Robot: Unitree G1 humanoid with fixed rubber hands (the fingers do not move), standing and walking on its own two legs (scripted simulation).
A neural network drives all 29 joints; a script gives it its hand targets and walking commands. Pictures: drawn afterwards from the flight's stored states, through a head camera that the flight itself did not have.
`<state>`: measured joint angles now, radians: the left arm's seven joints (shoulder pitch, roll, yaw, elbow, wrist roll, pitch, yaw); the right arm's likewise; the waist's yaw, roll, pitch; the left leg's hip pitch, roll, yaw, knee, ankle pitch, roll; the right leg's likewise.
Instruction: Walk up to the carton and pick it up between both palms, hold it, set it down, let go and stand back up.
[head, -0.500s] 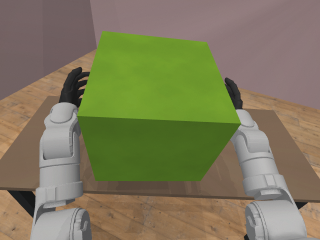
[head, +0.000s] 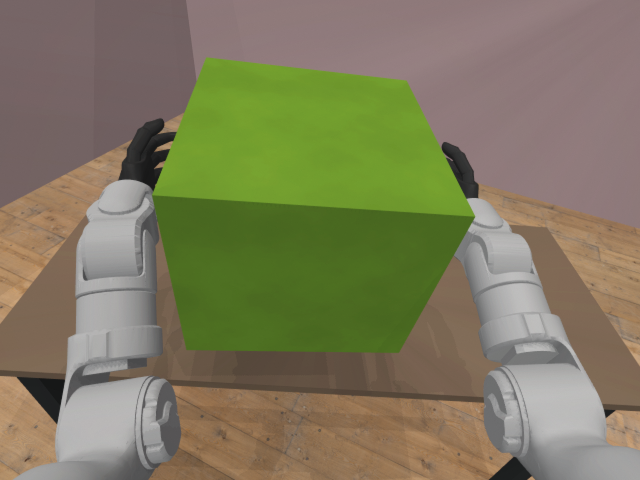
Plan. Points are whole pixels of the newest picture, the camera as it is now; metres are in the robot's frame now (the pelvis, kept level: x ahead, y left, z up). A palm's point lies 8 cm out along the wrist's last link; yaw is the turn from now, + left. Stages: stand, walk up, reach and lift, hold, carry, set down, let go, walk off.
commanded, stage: reach and lift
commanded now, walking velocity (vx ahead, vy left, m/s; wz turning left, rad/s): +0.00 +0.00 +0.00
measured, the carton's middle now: (303, 206) +0.43 +0.00 +0.15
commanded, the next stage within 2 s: hold in 0.64 s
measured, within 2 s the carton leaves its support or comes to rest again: neither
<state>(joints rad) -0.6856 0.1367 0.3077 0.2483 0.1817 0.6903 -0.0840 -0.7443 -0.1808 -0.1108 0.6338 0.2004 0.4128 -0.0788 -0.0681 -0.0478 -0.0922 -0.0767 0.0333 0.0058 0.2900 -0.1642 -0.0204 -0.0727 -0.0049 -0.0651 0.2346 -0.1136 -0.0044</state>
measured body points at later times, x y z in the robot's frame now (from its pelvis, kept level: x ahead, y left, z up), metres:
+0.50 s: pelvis +0.00 +0.01 +0.00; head -0.06 +0.03 +0.45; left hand +0.38 +0.20 +0.24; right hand +0.38 -0.19 +0.22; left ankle +0.00 +0.13 -0.75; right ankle +0.01 -0.12 -0.75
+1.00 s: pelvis +0.00 +0.00 +0.00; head -0.08 +0.02 +0.44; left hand +0.37 +0.20 +0.26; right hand +0.38 -0.19 +0.24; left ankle +0.00 +0.13 -0.75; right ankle +0.01 -0.12 -0.75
